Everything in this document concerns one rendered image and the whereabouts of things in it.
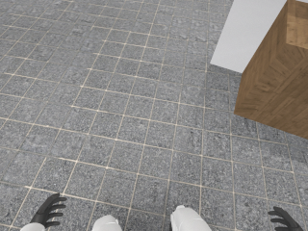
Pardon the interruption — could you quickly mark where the pedestal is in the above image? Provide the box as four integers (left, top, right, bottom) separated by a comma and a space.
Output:
233, 0, 308, 140

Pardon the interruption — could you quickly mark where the robot right thigh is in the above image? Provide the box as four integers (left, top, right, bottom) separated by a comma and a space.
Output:
170, 207, 212, 231

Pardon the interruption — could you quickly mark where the right robot hand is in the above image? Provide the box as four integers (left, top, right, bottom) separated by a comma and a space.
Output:
268, 206, 303, 231

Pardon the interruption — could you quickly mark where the robot thigh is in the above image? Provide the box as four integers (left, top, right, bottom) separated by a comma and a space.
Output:
170, 207, 212, 231
91, 215, 122, 231

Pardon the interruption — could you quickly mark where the left robot hand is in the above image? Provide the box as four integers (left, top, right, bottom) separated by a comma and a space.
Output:
30, 192, 67, 229

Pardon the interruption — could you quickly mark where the robot left thigh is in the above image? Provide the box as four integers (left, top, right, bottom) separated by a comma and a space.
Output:
91, 215, 122, 231

